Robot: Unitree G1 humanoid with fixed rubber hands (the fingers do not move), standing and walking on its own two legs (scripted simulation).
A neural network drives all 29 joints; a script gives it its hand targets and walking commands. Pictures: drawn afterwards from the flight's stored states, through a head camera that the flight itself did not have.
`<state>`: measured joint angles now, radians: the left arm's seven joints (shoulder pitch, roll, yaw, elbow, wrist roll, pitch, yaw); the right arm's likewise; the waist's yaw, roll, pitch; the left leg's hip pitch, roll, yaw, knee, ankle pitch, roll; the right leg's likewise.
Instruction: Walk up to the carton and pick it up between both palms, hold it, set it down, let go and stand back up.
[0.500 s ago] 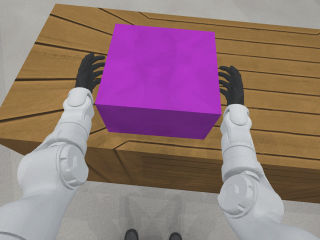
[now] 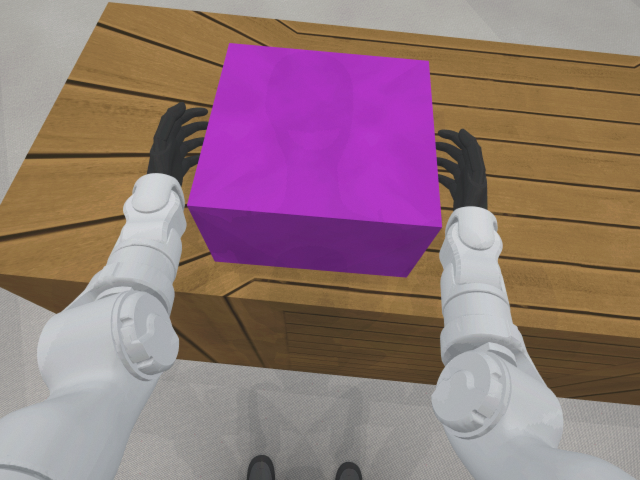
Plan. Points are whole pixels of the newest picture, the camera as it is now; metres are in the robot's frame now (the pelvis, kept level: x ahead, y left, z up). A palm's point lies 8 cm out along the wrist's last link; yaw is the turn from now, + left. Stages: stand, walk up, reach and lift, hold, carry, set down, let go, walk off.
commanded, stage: set down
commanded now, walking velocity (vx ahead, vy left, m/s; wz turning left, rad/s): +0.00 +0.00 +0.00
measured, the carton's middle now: (319, 163) +0.53 +0.01 -0.01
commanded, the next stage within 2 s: none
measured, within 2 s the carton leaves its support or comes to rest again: neither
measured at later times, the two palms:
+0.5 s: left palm (168, 162) +0.48 +0.20 +0.04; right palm (477, 187) +0.46 -0.18 +0.05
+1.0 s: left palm (123, 159) +0.47 +0.25 +0.06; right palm (517, 174) +0.46 -0.22 +0.07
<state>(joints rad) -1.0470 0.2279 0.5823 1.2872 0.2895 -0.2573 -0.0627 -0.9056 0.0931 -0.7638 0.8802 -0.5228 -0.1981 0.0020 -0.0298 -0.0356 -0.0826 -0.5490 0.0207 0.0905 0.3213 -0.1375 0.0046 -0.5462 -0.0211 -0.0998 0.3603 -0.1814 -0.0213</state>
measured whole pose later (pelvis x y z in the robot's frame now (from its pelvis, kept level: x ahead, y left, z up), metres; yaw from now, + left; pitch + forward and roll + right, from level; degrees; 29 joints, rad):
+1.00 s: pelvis -0.04 -0.01 -0.04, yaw +0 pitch +34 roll -1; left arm -1.33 0.49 -0.29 1.66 -0.48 -0.30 -0.06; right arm -1.23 -0.34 0.07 1.42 0.43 -0.19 -0.01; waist -0.07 -0.04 -0.33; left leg -1.05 0.04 0.02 0.70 -0.24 -0.02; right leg -1.02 -0.01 -0.11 0.70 -0.27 -0.05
